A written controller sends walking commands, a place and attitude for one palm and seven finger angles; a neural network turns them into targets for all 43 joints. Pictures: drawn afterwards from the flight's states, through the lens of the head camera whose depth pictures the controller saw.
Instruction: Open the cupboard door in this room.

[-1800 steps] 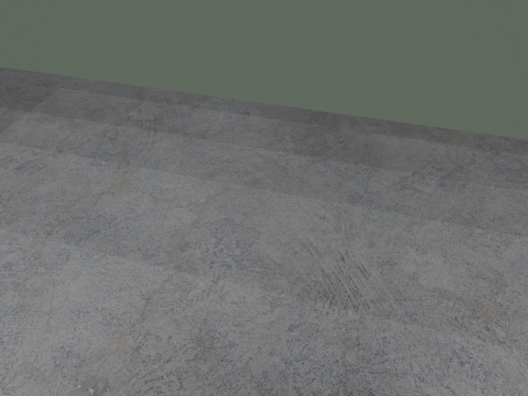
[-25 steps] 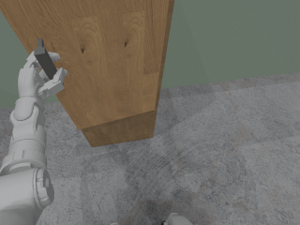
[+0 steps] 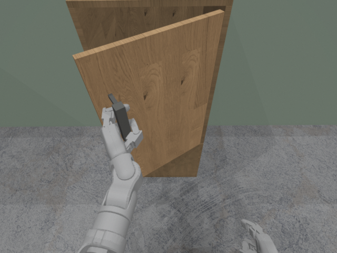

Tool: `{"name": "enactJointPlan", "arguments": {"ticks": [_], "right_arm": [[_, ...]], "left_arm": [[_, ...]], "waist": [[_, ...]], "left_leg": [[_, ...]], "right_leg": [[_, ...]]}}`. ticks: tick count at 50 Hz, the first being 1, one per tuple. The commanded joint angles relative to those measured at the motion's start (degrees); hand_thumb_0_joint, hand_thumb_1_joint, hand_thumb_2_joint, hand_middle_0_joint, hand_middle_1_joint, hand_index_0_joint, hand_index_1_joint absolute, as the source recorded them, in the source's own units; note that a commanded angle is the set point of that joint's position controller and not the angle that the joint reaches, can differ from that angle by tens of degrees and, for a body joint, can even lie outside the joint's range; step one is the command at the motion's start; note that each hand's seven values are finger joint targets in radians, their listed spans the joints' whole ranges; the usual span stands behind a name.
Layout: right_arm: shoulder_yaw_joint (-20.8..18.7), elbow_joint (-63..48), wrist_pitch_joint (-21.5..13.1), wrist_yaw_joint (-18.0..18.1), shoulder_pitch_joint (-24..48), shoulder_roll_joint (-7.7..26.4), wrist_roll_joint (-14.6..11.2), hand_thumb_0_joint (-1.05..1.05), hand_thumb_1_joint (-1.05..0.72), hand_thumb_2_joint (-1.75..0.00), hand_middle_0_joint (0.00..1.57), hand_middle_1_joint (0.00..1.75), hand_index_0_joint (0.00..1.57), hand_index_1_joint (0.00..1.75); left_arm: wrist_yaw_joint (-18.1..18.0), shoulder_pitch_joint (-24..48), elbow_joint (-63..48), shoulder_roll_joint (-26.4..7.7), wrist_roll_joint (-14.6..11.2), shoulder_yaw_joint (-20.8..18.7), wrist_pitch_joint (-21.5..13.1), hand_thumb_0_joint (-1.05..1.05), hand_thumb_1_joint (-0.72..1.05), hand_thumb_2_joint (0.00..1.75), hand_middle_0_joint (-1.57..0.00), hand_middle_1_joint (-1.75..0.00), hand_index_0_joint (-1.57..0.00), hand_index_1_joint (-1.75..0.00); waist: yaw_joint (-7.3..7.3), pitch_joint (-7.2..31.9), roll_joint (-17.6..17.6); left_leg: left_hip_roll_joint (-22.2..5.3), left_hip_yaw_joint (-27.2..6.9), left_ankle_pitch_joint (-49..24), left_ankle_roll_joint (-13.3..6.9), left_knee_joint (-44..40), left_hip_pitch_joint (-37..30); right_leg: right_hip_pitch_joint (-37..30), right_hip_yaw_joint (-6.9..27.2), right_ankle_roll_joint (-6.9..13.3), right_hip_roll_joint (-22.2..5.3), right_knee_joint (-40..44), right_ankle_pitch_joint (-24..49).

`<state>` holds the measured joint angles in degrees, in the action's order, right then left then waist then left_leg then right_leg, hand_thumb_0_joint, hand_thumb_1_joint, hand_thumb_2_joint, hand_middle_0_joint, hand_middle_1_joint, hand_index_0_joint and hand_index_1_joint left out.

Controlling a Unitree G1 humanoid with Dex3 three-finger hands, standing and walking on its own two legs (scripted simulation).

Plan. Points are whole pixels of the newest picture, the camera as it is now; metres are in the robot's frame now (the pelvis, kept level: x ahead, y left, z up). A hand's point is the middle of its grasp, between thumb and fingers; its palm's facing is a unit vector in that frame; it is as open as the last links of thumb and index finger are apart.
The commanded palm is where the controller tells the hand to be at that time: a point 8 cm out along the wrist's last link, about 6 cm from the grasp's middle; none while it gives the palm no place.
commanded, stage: pull the door open along its arc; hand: left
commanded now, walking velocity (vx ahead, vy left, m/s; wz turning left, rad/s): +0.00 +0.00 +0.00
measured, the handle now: (119, 118) +0.42 +0.14 +0.09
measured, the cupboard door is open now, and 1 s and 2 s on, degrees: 33 44 47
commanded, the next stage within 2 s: open thumb and fingers to let go in 0.18 s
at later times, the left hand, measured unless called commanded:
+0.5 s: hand (153, 147) +0.34 +0.05 +0.08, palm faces +0.42 -0.91 -0.04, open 6.9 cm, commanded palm +0.29 +0.10 +0.08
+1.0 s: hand (152, 150) +0.33 +0.06 +0.08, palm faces +0.40 -0.92 -0.04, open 14.6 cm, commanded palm +0.28 +0.09 +0.08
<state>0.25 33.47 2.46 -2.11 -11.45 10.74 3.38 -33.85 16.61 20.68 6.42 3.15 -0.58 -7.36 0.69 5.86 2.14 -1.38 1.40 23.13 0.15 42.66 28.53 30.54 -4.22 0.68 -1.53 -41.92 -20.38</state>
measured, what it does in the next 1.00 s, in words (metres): stands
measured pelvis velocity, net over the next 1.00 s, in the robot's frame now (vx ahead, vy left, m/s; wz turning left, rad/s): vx -0.02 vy -0.01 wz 0.01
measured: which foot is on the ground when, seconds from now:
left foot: down 0.00-1.00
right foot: down 0.00-1.00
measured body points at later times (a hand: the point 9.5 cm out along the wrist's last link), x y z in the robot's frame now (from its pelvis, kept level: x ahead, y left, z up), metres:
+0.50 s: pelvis -0.01 -0.02 +0.00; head +0.01 -0.04 +0.45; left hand +0.31 +0.10 +0.09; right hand +0.17 -0.24 -0.10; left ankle -0.02 +0.12 -0.71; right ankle +0.00 -0.11 -0.71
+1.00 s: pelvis -0.02 -0.01 +0.00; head -0.01 -0.02 +0.45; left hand +0.30 +0.10 +0.09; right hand +0.14 -0.22 -0.11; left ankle -0.02 +0.12 -0.71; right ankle +0.00 -0.11 -0.71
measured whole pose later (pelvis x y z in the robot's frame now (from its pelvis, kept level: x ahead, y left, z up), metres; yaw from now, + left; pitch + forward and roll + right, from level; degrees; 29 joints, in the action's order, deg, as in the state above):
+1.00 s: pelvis -0.02 -0.01 +0.00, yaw +1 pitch +5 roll +0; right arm -0.1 36.6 3.2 -0.1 -11.0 9.9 3.9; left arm -37.6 12.0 18.4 8.0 4.3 8.8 -4.0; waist 0.4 4.5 2.2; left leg -1.2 0.7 21.8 0.6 42.8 25.9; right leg 27.9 -4.8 1.3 -1.7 -42.5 -19.6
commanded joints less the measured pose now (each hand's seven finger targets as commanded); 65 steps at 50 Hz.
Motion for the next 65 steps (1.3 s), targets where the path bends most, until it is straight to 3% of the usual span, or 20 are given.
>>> {"name": "enactJointPlan", "arguments": {"ticks": [1, 9, 12, 14, 17, 22, 30, 34, 36, 39, 42, 45, 51, 54, 57, 60, 61, 62, 63, 65], "right_arm": [[-2.78, -6.47, -1.90, 1.25, 1.35, 6.03, 0.48, 0.00, -0.90, -0.90, 0.20, 0.30, 0.20, 0.30], [-2.52, -8.50, -1.75, 1.23, 4.55, 4.80, 0.10, 0.00, -0.90, -0.90, 0.20, 0.30, 0.20, 0.30], [-1.81, -7.77, -1.20, 1.91, 6.14, 4.73, 0.02, 0.00, -0.90, -0.90, 0.20, 0.30, 0.20, 0.30], [-1.51, -6.35, -0.92, 2.68, 6.85, 4.67, 0.25, 0.00, -0.90, -0.90, 0.20, 0.30, 0.20, 0.30], [-1.49, -6.06, -0.61, 3.17, 7.69, 4.00, 0.58, 0.00, -0.90, -0.90, 0.20, 0.30, 0.20, 0.30], [-1.73, -5.93, -0.58, 3.19, 6.89, 3.93, 0.60, 0.00, -0.90, -0.90, 0.20, 0.30, 0.20, 0.30], [-2.02, -5.99, -1.44, 3.00, 6.74, 4.25, 0.61, 0.00, -0.90, -0.90, 0.20, 0.30, 0.20, 0.30], [-2.02, -5.61, -1.88, 2.93, 6.79, 4.23, 0.64, 0.00, -0.90, -0.90, 0.20, 0.30, 0.20, 0.30], [-2.04, -5.71, -2.18, 2.71, 6.71, 4.24, 0.63, 0.00, -0.90, -0.90, 0.20, 0.30, 0.20, 0.30], [-1.99, -5.66, -2.35, 2.60, 6.64, 4.29, 0.55, 0.00, -0.90, -0.90, 0.20, 0.30, 0.20, 0.30], [-1.97, -5.91, -2.14, 2.68, 6.89, 4.26, 0.57, 0.00, -0.90, -0.90, 0.20, 0.30, 0.20, 0.30], [-1.92, -5.98, -2.04, 2.53, 7.07, 4.27, 0.37, 0.00, -0.90, -0.90, 0.20, 0.30, 0.20, 0.30], [-1.97, -5.29, -2.49, 2.27, 7.14, 4.24, 0.67, 0.00, -0.90, -0.90, 0.20, 0.30, 0.20, 0.30], [-2.03, -5.18, -2.56, 2.14, 7.03, 4.21, 0.66, 0.00, -0.90, -0.90, 0.20, 0.30, 0.20, 0.30], [-1.88, -5.30, -2.36, 2.27, 7.47, 4.07, 0.64, 0.00, -0.90, -0.90, 0.20, 0.30, 0.20, 0.30], [-1.73, -5.16, -2.36, 2.32, 7.98, 4.01, 0.41, 0.00, -0.90, -0.90, 0.20, 0.30, 0.20, 0.30], [-1.72, -3.23, -1.74, 2.65, 2.86, 5.89, 0.49, 0.00, -0.90, -0.90, 0.20, 0.30, 0.20, 0.30], [-1.95, -5.67, -2.29, 3.26, 2.47, 5.96, -0.23, 0.00, -0.90, -0.90, 0.20, 0.30, 0.20, 0.30], [-1.95, -6.00, -2.56, 3.88, 2.39, 5.99, -0.37, 0.00, -0.90, -0.90, 0.20, 0.30, 0.20, 0.30], [-1.54, -6.78, -3.66, 4.51, 2.15, 5.96, -1.26, 0.00, -0.90, -0.90, 0.20, 0.30, 0.20, 0.30]], "left_arm": [[-0.96, 13.17, -13.64, 3.07, 3.59, 7.75, -2.14, 0.00, 0.90, 0.90, -0.40, -1.35, -0.40, -1.35], [-0.06, -1.24, -22.57, 7.28, 2.71, 13.36, -0.95, 0.00, 0.90, 0.90, -0.40, -1.35, -0.40, -1.35], [-1.50, 4.13, -22.53, 4.84, 2.55, 11.57, -0.02, 0.00, 0.90, 0.90, -0.40, -1.35, -0.40, -1.35], [-3.02, 10.47, -20.18, 2.44, 2.80, 9.05, 0.36, 0.00, 0.90, 0.90, -0.40, -1.35, -0.40, -1.35], [-3.84, 8.33, -18.64, 2.01, 2.70, 7.40, 0.64, 0.00, 0.69, 0.81, -0.38, -1.33, -0.38, -1.33], [-2.68, 7.18, -17.86, 3.18, 2.63, 8.12, 0.05, 0.00, 0.34, 0.66, -0.36, -1.29, -0.36, -1.29], [-1.67, 9.99, -18.19, 4.87, 2.70, 10.40, -1.59, 0.00, -0.22, 0.42, -0.32, -1.23, -0.32, -1.23], [-2.16, 11.93, -17.33, 5.17, 3.34, 10.78, -1.82, 0.00, -0.50, 0.30, -0.30, -1.20, -0.30, -1.20], [-2.43, 12.27, -17.17, 5.97, 3.63, 11.69, -1.71, 0.00, -0.50, 0.30, -0.30, -1.20, -0.30, -1.20], [-2.94, 12.83, -16.04, 6.24, 3.32, 11.43, -1.31, 0.00, -0.50, 0.30, -0.27, -1.05, -0.27, -1.05], [-3.54, 11.30, -15.91, 5.03, 2.58, 9.41, -0.77, 0.00, -0.50, 0.30, -0.25, -0.90, -0.25, -0.90], [-4.09, 10.95, -15.66, 5.27, 2.58, 9.38, -0.33, 0.00, -0.50, 0.30, -0.22, -0.75, -0.22, -0.75], [-4.88, 14.73, -15.57, 7.11, 3.99, 11.58, -0.96, 0.00, -0.50, 0.30, -0.18, -0.45, -0.18, -0.45], [-5.28, 14.90, -15.56, 6.38, 3.85, 10.74, -0.98, 0.00, -0.50, 0.30, -0.15, -0.30, -0.15, -0.30], [-5.68, 15.06, -15.78, 5.74, 3.29, 9.78, -0.70, 0.00, -0.50, 0.30, -0.15, -0.30, -0.15, -0.30], [-5.84, 15.24, -14.68, 6.23, 3.21, 9.94, -0.30, 0.00, -0.50, 0.30, -0.15, -0.30, -0.15, -0.30], [6.65, 12.26, -13.84, 2.86, 8.27, 22.26, -2.61, 0.00, -0.50, 0.30, -0.15, -0.30, -0.15, -0.30], [13.08, 16.06, -17.38, -1.25, 5.91, 18.28, -5.56, 0.00, -0.50, 0.30, -0.15, -0.30, -0.15, -0.30], [16.92, 17.29, -18.55, -3.80, 5.15, 17.20, -7.68, 0.00, -0.50, 0.30, -0.15, -0.30, -0.15, -0.30], [23.92, 18.06, -20.09, -3.65, 2.86, 18.75, -10.06, 0.00, -0.50, 0.30, -0.15, -0.30, -0.15, -0.30]], "waist": [[1.36, 15.05, -5.71], [-0.70, 14.04, -8.18], [-0.10, 9.94, -6.89], [0.96, 7.70, -8.54], [-0.55, 9.75, -8.23], [-0.86, 13.25, -7.80], [0.36, 11.86, -8.91], [0.46, 11.67, -6.84], [0.33, 11.91, -5.84], [0.26, 12.33, -7.10], [-0.95, 13.66, -7.03], [-1.10, 12.43, -7.90], [0.02, 11.68, -6.07], [-0.50, 12.80, -5.66], [-1.00, 13.61, -5.63], [-0.63, 11.65, -6.42], [4.11, 8.78, -11.31], [2.76, 11.98, -8.56], [2.12, 14.84, -8.00], [2.57, 15.02, -3.80]], "left_leg": [[0.86, 0.10, -18.11, -0.23, -4.79, -6.08], [1.41, 0.01, -19.15, -0.37, -5.27, -7.35], [1.96, -0.35, -15.94, -0.52, -5.35, -6.44], [2.11, -0.81, -14.08, -0.72, -4.83, -5.48], [2.62, -0.65, -13.22, -0.69, -4.87, -5.65], [2.51, -0.54, -14.98, -0.45, -5.12, -5.84], [2.05, -0.90, -14.53, -0.60, -4.49, -5.68], [1.97, -0.94, -13.72, -0.57, -4.17, -5.72], [1.86, -0.99, -13.72, -0.51, -4.24, -5.73], [1.88, -1.12, -13.92, -0.46, -4.16, -5.35], [2.02, -0.85, -14.05, -0.32, -4.62, -5.02], [1.75, -1.05, -14.09, -0.15, -5.21, -4.67], [1.37, -1.13, -12.81, -0.26, -4.80, -5.08], [1.49, -1.21, -12.90, -0.04, -4.71, -4.84], [1.67, -1.13, -12.40, -0.04, -4.96, -4.61], [1.67, -1.34, -10.98, 0.00, -5.05, -3.89], [1.48, -1.42, -12.60, -1.17, -4.83, -6.03], [1.89, -1.08, -13.47, -1.56, -4.38, -5.96], [2.11, -1.02, -14.38, -1.83, -4.27, -7.07], [2.11, -1.09, -14.03, -1.78, -4.16, -8.98]], "right_leg": [[-11.75, 0.68, 0.90, 1.30, 5.34, 18.13], [-17.33, 1.27, 0.83, 0.42, 6.99, 22.46], [-15.36, 2.42, 0.53, -0.26, 8.98, 18.35], [-13.26, 3.37, 0.12, -0.78, 10.24, 15.23], [-14.51, 4.40, 0.03, -1.16, 10.86, 13.72], [-16.46, 3.71, -0.05, -1.07, 8.65, 18.75], [-13.66, 2.75, 0.14, -0.52, 8.01, 16.56], [-11.52, 2.20, 0.68, -0.11, 7.26, 13.12], [-10.99, 1.76, 0.86, 0.10, 6.74, 12.46], [-11.00, 1.40, 0.95, 0.34, 6.37, 12.33], [-12.53, 1.66, 1.06, 0.43, 6.56, 12.33], [-12.61, 1.22, 1.26, 0.64, 6.81, 11.65], [-9.56, 0.88, 1.40, 0.87, 6.25, 8.64], [-9.88, 0.70, 1.59, 0.96, 5.78, 8.56], [-10.70, 0.89, 1.56, 0.95, 6.04, 8.20], [-9.79, 0.90, 1.51, 0.93, 6.67, 6.24], [-8.11, 2.08, 1.47, 0.85, 5.58, 12.65], [-9.45, 2.31, 1.47, 0.51, 4.85, 15.43], [-11.55, 2.81, 1.50, 0.38, 4.29, 17.34], [-10.68, 2.78, 1.57, 0.34, 4.03, 17.03]]}}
